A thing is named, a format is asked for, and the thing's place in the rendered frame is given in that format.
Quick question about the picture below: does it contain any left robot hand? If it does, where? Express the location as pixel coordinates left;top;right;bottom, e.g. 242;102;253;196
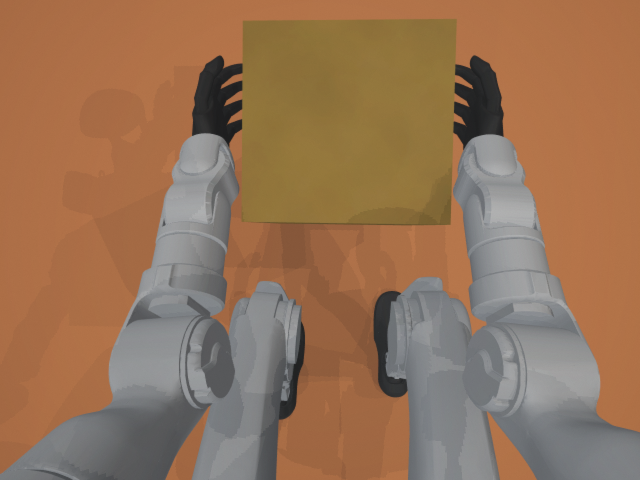
192;55;243;146

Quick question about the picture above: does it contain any right robot hand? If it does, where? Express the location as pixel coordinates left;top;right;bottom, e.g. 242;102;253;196
453;55;504;150

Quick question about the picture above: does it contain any carton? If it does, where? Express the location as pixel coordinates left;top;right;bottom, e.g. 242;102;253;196
241;19;457;225

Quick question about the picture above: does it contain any left robot shin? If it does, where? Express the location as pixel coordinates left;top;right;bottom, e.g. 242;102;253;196
229;281;294;401

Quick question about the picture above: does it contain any robot left forearm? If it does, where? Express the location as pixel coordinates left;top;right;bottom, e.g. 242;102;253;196
109;133;239;391

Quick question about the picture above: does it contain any robot right thigh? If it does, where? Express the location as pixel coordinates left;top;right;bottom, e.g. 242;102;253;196
388;291;500;480

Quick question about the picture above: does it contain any left robot upper arm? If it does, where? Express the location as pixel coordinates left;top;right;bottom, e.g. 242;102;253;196
0;315;235;480

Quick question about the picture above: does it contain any robot right forearm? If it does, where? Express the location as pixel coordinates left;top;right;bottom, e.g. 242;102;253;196
453;134;600;398

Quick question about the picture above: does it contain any right robot upper arm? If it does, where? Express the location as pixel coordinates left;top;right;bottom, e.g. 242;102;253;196
462;322;640;480

